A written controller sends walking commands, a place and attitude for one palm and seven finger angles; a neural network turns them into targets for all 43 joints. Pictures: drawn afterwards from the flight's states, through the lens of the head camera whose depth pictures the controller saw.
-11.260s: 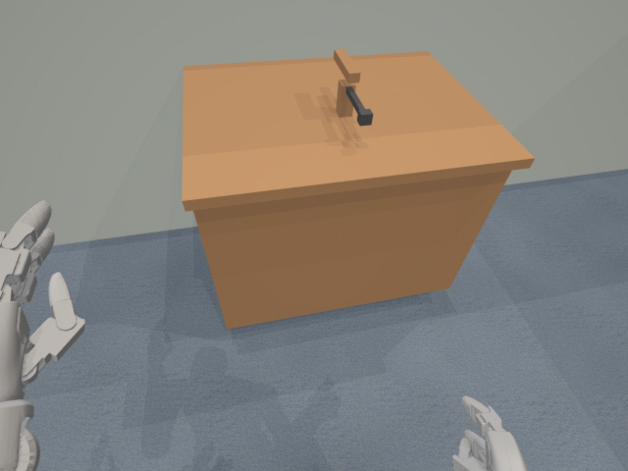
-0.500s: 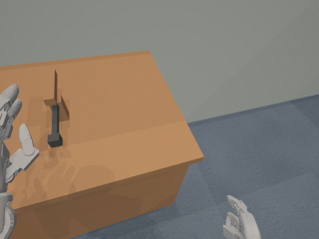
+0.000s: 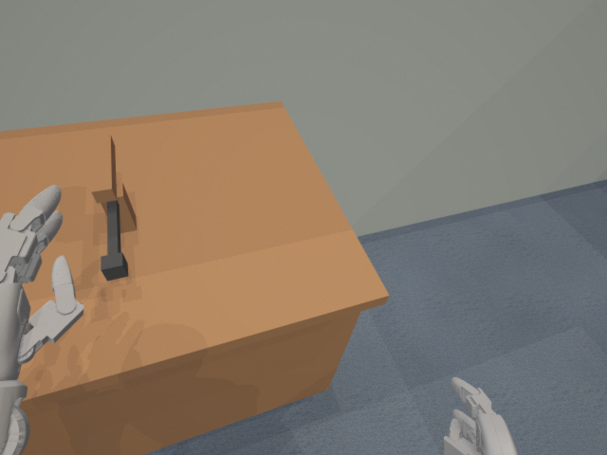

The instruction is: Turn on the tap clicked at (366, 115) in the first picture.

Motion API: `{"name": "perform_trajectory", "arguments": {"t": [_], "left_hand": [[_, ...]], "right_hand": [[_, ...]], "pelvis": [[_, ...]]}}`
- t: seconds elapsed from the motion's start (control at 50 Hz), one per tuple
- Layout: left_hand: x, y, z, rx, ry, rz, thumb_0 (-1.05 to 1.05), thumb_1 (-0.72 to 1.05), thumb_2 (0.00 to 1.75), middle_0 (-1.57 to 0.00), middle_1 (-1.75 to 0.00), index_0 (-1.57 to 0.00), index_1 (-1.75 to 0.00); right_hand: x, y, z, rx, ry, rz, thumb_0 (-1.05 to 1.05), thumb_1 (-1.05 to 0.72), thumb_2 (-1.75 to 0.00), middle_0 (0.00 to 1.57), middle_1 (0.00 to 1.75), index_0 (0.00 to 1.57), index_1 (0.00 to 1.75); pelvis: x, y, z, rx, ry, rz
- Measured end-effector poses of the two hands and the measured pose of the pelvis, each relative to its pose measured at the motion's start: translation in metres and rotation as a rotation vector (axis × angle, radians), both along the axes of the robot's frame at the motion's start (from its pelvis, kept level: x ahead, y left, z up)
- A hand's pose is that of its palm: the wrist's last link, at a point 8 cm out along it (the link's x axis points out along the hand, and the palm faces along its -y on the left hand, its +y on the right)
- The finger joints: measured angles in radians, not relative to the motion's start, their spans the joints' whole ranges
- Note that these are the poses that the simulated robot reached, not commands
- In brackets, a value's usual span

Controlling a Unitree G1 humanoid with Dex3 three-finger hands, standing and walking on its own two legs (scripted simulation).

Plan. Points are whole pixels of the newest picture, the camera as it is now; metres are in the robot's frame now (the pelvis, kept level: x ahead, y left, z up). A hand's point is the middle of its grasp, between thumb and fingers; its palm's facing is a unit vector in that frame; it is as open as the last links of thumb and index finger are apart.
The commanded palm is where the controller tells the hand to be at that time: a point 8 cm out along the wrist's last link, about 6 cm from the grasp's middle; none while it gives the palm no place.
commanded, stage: come to a stop and stand still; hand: left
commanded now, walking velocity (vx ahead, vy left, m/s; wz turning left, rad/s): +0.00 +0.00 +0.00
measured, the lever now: (114, 266) +0.34 +0.30 +0.02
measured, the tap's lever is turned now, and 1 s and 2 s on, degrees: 0 0 0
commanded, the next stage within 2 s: look again from close up in 0.50 s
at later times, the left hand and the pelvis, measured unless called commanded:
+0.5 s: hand (45, 293) +0.22 +0.27 +0.16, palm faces +0.40 -0.85 -0.34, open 7.4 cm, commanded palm +0.16 +0.30 +0.18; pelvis +0.00 +0.02 +0.00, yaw +0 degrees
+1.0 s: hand (71, 289) +0.22 +0.25 +0.16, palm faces +0.39 -0.85 -0.36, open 7.4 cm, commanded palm +0.17 +0.28 +0.18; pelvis +0.01 +0.00 +0.00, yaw +1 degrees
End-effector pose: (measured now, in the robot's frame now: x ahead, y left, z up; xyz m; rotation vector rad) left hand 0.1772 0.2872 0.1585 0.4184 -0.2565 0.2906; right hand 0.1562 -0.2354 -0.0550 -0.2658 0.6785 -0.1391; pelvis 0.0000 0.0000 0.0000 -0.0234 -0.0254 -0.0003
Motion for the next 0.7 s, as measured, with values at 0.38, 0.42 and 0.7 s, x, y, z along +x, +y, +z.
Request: {"name": "perform_trajectory", "arguments": {"t": [0.38,0.42,0.7], "left_hand": [[0.001,0.021,0.009,0.000,-0.069,0.041,0.02,0.89,0.90,-0.21,-0.30,-0.21,-0.30],[0.001,0.022,0.011,0.006,-0.070,0.043,0.02,0.89,0.90,-0.21,-0.30,-0.21,-0.30],[0.003,0.016,0.011,-0.002,-0.050,0.060,0.02,0.89,0.90,-0.21,-0.30,-0.21,-0.30]], "right_hand": [[0.009,0.047,-0.003,0.058,-0.004,0.088,0.02,-0.91,-0.90,0.21,0.30,0.21,0.30],[0.012,0.047,-0.003,0.059,-0.005,0.089,0.02,-0.91,-0.90,0.21,0.30,0.21,0.30],[0.019,0.031,-0.003,0.038,0.012,0.066,0.02,-0.91,-0.90,0.21,0.30,0.20,0.30]], "pelvis": [[-0.003,0.015,0.001,-0.006,0.000,0.005],[-0.002,0.016,0.002,-0.006,0.000,0.005],[0.004,0.012,0.002,-0.004,0.002,0.010]]}}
